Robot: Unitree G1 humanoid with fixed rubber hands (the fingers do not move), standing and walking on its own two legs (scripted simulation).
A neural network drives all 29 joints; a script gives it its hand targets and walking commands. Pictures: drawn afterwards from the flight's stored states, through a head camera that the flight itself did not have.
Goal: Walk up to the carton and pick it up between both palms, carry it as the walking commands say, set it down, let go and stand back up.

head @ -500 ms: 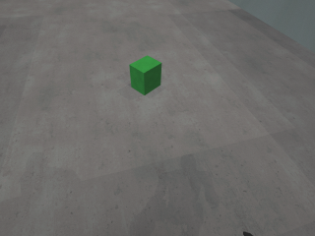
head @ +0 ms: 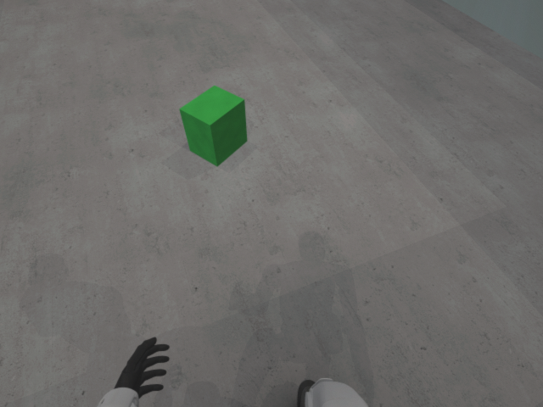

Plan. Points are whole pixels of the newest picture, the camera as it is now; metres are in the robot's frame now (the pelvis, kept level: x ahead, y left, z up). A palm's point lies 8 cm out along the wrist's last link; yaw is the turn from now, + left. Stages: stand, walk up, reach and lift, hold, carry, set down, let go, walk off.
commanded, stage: walk up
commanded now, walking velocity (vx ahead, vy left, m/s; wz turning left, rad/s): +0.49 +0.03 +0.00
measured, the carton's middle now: (215, 126) +1.43 +0.13 -0.62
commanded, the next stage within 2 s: none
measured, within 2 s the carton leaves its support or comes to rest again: neither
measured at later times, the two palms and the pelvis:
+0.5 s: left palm out of the picture +0.14 +0.28 -0.12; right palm (335, 234) +0.42 -0.16 -0.10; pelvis +0.25 +0.05 +0.01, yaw -1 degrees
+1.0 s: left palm (156, 158) +0.68 +0.22 -0.10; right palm (364, 267) +0.35 -0.21 -0.12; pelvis +0.49 +0.00 +0.00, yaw +0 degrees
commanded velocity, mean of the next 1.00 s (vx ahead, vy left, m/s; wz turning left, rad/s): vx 0.50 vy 0.02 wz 0.01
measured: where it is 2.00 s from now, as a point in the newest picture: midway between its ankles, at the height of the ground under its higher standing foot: (241, 229)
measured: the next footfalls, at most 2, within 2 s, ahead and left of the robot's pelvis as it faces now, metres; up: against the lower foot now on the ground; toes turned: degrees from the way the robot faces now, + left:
left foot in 0.48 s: +0.38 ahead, +0.17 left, +0.00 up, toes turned +7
right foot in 0.98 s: +0.63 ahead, -0.12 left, +0.00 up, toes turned -9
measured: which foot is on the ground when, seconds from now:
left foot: down 0.00-0.00, up 0.02-0.46, down 0.48-0.98, up 1.00-1.00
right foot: down 0.00-0.48, up 0.50-0.96, down 0.98-1.00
